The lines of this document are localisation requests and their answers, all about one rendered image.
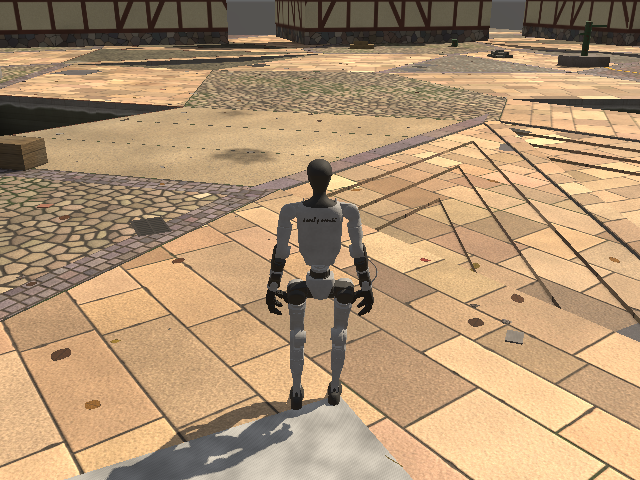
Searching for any left robot upper arm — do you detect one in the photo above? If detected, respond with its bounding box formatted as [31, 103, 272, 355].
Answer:
[275, 202, 299, 259]

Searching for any right robot hand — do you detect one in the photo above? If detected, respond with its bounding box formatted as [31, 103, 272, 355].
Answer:
[351, 288, 374, 316]

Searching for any robot torso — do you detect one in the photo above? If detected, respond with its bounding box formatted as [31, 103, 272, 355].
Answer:
[296, 198, 343, 300]

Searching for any robot left foot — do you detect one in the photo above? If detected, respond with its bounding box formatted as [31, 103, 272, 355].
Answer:
[290, 385, 304, 410]

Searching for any left robot hand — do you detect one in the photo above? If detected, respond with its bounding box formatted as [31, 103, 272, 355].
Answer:
[266, 289, 289, 315]

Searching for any robot left forearm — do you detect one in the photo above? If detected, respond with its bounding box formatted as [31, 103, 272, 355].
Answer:
[267, 244, 286, 292]

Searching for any right robot upper arm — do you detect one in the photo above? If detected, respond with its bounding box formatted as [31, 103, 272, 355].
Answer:
[340, 202, 365, 258]

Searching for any robot right forearm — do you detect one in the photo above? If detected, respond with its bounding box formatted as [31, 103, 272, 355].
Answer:
[354, 243, 372, 291]

